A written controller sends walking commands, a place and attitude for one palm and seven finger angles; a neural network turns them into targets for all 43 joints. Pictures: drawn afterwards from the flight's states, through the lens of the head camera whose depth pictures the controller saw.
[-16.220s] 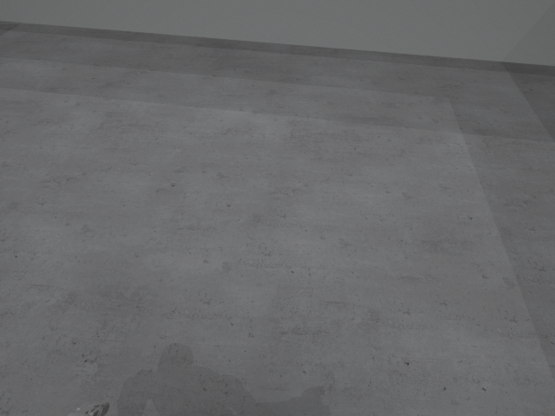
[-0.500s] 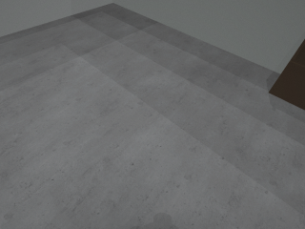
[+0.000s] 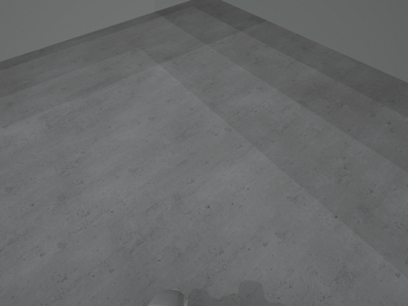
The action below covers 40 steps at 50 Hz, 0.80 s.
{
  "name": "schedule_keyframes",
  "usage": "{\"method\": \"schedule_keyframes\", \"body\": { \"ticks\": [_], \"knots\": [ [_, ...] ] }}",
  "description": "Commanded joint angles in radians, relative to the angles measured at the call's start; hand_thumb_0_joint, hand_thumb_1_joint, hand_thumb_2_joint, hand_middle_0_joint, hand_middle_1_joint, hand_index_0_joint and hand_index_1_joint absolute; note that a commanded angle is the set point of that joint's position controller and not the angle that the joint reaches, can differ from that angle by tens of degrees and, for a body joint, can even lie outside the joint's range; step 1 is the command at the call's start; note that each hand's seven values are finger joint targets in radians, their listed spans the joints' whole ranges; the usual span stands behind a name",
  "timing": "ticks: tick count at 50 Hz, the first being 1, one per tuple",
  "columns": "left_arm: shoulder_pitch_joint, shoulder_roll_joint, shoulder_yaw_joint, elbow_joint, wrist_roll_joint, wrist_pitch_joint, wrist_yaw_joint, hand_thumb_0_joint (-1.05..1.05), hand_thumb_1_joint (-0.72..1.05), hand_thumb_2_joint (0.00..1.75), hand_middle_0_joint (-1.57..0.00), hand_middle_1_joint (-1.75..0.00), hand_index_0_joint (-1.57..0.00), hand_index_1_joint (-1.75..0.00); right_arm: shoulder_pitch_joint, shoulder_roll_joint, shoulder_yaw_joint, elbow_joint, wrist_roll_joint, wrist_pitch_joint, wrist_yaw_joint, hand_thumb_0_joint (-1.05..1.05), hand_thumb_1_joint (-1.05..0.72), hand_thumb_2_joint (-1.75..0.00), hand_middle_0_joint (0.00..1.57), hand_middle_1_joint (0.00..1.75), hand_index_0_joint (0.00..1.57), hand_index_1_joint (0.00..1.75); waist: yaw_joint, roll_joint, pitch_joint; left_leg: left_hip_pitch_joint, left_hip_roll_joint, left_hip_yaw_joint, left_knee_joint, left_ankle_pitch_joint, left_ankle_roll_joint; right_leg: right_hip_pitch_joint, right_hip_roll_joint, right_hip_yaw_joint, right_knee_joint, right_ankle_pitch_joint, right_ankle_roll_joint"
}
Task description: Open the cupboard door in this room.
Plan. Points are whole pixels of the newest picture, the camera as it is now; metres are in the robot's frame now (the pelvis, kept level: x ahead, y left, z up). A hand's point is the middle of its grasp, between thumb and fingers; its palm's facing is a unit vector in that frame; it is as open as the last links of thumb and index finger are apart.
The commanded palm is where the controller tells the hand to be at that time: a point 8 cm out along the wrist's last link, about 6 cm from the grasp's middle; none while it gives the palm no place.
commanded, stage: turn or walk to find it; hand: left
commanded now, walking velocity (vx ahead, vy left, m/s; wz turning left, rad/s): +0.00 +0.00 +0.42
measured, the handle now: out of the picture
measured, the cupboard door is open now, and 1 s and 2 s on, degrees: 0 0 0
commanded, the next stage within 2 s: stand and wait in 1.88 s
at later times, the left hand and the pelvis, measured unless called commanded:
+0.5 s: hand out of the picture -0.03 +0.26 -0.18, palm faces +0.27 -0.93 -0.26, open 7.4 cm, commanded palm none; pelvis -0.01 +0.04 +0.00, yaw +12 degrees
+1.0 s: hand out of the picture -0.03 +0.20 -0.16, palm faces +0.42 -0.88 -0.23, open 7.4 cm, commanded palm none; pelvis -0.02 +0.00 +0.00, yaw +25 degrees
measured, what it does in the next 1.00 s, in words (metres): steps on the spot, turning left: left foot, then right foot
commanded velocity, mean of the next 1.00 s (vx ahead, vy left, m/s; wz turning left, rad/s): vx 0.00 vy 0.00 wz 0.42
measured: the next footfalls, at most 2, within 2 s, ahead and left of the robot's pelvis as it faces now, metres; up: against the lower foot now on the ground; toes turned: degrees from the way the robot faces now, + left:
left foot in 0.30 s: -0.01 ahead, +0.15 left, +0.00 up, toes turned +12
right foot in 0.70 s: +0.08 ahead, -0.09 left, +0.00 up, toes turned +12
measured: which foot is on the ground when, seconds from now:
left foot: up 0.00-0.28, down 0.30-0.70, up 0.72-1.00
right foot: down 0.00-0.30, up 0.32-0.68, down 0.70-1.00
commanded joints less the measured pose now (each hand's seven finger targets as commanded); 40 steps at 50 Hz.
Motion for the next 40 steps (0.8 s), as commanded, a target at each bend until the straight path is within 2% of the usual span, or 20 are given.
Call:
{"method": "schedule_keyframes", "body": {
  "ticks": [1,5,9,12,13,14,15,16,17,19,22,29,32,33,34,35,36,37,39,40],
  "knots": [
    [0.049,0.176,0.036,-0.045,0.008,-0.033,0.012,0.00,0.90,0.90,-0.20,-0.30,-0.20,-0.30,-0.026,-0.041,0.001,-0.056,0.006,-0.018,0.007,0.00,-0.90,-0.90,0.20,0.30,0.20,0.30,0.026,-0.179,-0.003,-0.046,0.042,0.023,0.067,0.009,-0.022,0.034,-0.263,0.138,-0.167,0.476,-0.082],
    [0.129,0.207,0.044,-0.019,0.015,-0.029,0.014,0.00,0.90,0.90,-0.20,-0.30,-0.20,-0.30,-0.116,-0.036,0.017,-0.076,0.012,-0.024,0.005,0.00,-0.90,-0.90,0.20,0.30,0.20,0.30,0.066,-0.184,-0.039,-0.010,0.046,0.060,-0.104,-0.064,-0.027,0.131,-0.291,0.131,-0.120,0.646,-0.105],
    [0.160,0.235,0.052,0.005,0.018,-0.023,0.013,0.00,0.90,0.90,-0.20,-0.30,-0.20,-0.30,-0.154,-0.033,0.031,-0.088,0.022,-0.037,0.002,0.00,-0.90,-0.90,0.20,0.30,0.20,0.30,0.087,-0.223,-0.098,0.076,0.036,0.103,-0.309,-0.087,-0.009,0.203,-0.299,0.118,-0.067,0.748,-0.110],
    [0.129,0.242,0.055,0.011,0.012,-0.019,0.013,0.00,0.90,0.90,-0.20,-0.30,-0.20,-0.30,-0.095,-0.043,0.034,-0.071,0.022,-0.050,-0.001,0.00,-0.90,-0.90,0.20,0.30,0.20,0.30,0.045,-0.214,-0.134,0.230,0.029,0.137,-0.568,0.069,0.007,0.166,-0.279,0.069,0.011,0.717,-0.055],
    [0.115,0.235,0.053,0.010,0.003,-0.017,0.011,0.00,0.90,0.90,-0.20,-0.30,-0.20,-0.30,-0.055,-0.064,0.029,-0.060,0.019,-0.057,0.000,0.00,-0.90,-0.90,0.20,0.30,0.20,0.30,0.015,-0.176,-0.155,0.360,0.045,0.130,-0.705,0.224,0.022,0.093,-0.253,0.026,0.080,0.641,-0.008],
    [0.114,0.201,0.051,-0.007,-0.003,-0.013,0.007,0.00,0.90,0.90,-0.20,-0.30,-0.20,-0.30,-0.013,-0.141,0.011,-0.057,0.010,-0.069,0.000,0.00,-0.90,-0.90,0.20,0.30,0.20,0.30,-0.007,0.017,-0.198,0.547,0.205,-0.047,-0.756,0.487,0.076,-0.090,-0.177,-0.042,0.249,0.371,0.053],
    [0.106,0.138,0.029,-0.041,-0.001,-0.009,0.001,0.00,0.90,0.90,-0.20,-0.30,-0.20,-0.30,0.033,-0.226,-0.011,-0.050,0.011,-0.064,-0.003,0.00,-0.90,-0.90,0.20,0.30,0.20,0.30,-0.022,0.256,-0.191,0.654,0.428,-0.279,-0.699,0.942,0.211,-0.342,-0.077,-0.050,0.416,-0.280,0.108],
    [0.041,0.140,0.021,-0.052,0.004,0.006,0.010,0.00,0.90,0.90,-0.20,-0.30,-0.20,-0.30,0.073,-0.222,-0.014,-0.026,0.016,-0.058,-0.014,0.00,-0.90,-0.90,0.20,0.30,0.20,0.30,-0.054,0.211,-0.183,0.601,0.435,-0.246,-0.687,1.011,0.264,-0.349,-0.072,0.034,0.505,-0.339,0.112],
    [0.006,0.136,0.027,-0.046,-0.001,0.011,0.012,0.00,0.90,0.90,-0.20,-0.30,-0.20,-0.30,0.049,-0.199,-0.011,-0.023,0.012,-0.060,-0.025,0.00,-0.90,-0.90,0.20,0.30,0.20,0.30,-0.042,0.233,-0.148,0.566,0.390,-0.225,-0.679,0.992,0.267,-0.374,-0.071,0.065,0.557,-0.301,0.116],
    [0.008,0.150,0.033,-0.026,-0.003,0.010,0.001,0.00,0.90,0.90,-0.20,-0.30,-0.20,-0.30,-0.033,-0.148,0.004,-0.047,0.011,-0.061,-0.029,0.00,-0.90,-0.90,0.20,0.30,0.20,0.30,-0.006,0.147,-0.098,0.507,0.316,-0.144,-0.680,0.889,0.233,-0.376,-0.070,0.077,0.588,-0.192,0.119],
    [0.033,0.141,0.031,-0.020,-0.002,0.013,-0.007,0.00,0.90,0.90,-0.20,-0.30,-0.20,-0.30,-0.061,-0.142,0.004,-0.062,0.011,-0.066,-0.024,0.00,-0.90,-0.90,0.20,0.30,0.20,0.30,0.013,0.110,-0.090,0.457,0.262,-0.101,-0.705,0.772,0.207,-0.334,-0.056,0.066,0.544,-0.128,0.131],
    [-0.003,0.128,0.028,-0.056,-0.005,0.013,-0.006,0.00,0.90,0.90,-0.20,-0.30,-0.20,-0.30,-0.057,-0.149,-0.010,-0.077,0.003,-0.057,-0.014,0.00,-0.90,-0.90,0.20,0.30,0.20,0.30,0.007,0.156,-0.055,0.333,0.240,-0.178,-0.711,0.613,0.205,-0.199,-0.015,0.041,0.294,-0.113,0.127],
    [0.060,0.130,0.031,-0.047,-0.007,-0.002,-0.005,0.00,0.90,0.90,-0.20,-0.30,-0.20,-0.30,-0.075,-0.146,-0.016,-0.089,0.004,-0.051,-0.014,0.00,-0.90,-0.90,0.20,0.30,0.20,0.30,0.043,0.142,-0.080,0.263,0.210,-0.206,-0.637,0.561,0.174,-0.045,0.006,0.029,0.063,0.015,0.118],
    [0.094,0.147,0.035,-0.041,-0.004,-0.012,-0.003,0.00,0.90,0.90,-0.20,-0.30,-0.20,-0.30,-0.070,-0.132,-0.015,-0.093,0.010,-0.052,-0.012,0.00,-0.90,-0.90,0.20,0.30,0.20,0.30,0.060,0.092,-0.101,0.217,0.171,-0.188,-0.581,0.473,0.137,0.051,-0.011,0.030,-0.070,0.126,0.115],
    [0.124,0.207,0.047,-0.038,0.006,-0.025,0.003,0.00,0.90,0.90,-0.20,-0.30,-0.20,-0.30,-0.044,-0.085,-0.012,-0.095,0.018,-0.054,-0.006,0.00,-0.90,-0.90,0.20,0.30,0.20,0.30,0.068,-0.060,-0.130,0.103,0.095,-0.124,-0.454,0.270,0.079,0.184,-0.142,0.151,-0.162,0.206,0.083],
    [0.139,0.292,0.062,-0.043,0.017,-0.032,0.011,0.00,0.90,0.90,-0.20,-0.30,-0.20,-0.30,-0.034,-0.018,0.003,-0.124,0.019,-0.057,-0.002,0.00,-0.90,-0.90,0.20,0.30,0.20,0.30,0.072,-0.318,-0.122,-0.059,-0.040,0.013,-0.227,-0.157,0.018,0.237,-0.393,0.398,-0.188,0.386,-0.024],
    [0.138,0.283,0.061,-0.054,0.004,-0.031,0.011,0.00,0.90,0.90,-0.20,-0.30,-0.20,-0.30,-0.048,-0.069,-0.008,-0.116,0.012,-0.036,-0.009,0.00,-0.90,-0.90,0.20,0.30,0.20,0.30,0.086,-0.288,-0.118,-0.008,-0.003,-0.046,-0.047,-0.219,0.026,0.076,-0.448,0.418,-0.232,0.323,-0.091],
    [0.072,0.262,0.062,-0.068,0.005,-0.027,0.014,0.00,0.90,0.90,-0.20,-0.30,-0.20,-0.30,-0.050,-0.064,-0.014,-0.105,0.010,-0.028,-0.005,0.00,-0.90,-0.90,0.20,0.30,0.20,0.30,0.057,-0.253,-0.064,-0.020,0.009,-0.055,0.073,-0.171,0.028,0.002,-0.409,0.392,-0.245,0.227,-0.105],
    [-0.031,0.198,0.046,-0.094,0.004,-0.023,0.015,0.00,0.90,0.90,-0.20,-0.30,-0.20,-0.30,-0.013,-0.058,-0.015,-0.069,0.007,-0.022,0.007,0.00,-0.90,-0.90,0.20,0.30,0.20,0.30,0.008,-0.165,-0.022,-0.018,0.047,-0.029,0.149,-0.053,0.016,-0.047,-0.325,0.225,-0.219,0.206,-0.076],
    [-0.047,0.183,0.040,-0.103,0.006,-0.025,0.014,0.00,0.90,0.90,-0.20,-0.30,-0.20,-0.30,0.009,-0.049,-0.010,-0.058,0.006,-0.019,0.011,0.00,-0.90,-0.90,0.20,0.30,0.20,0.30,-0.001,-0.173,-0.025,-0.002,0.050,-0.009,0.151,-0.013,0.006,-0.055,-0.291,0.162,-0.211,0.222,-0.060]
  ]
}}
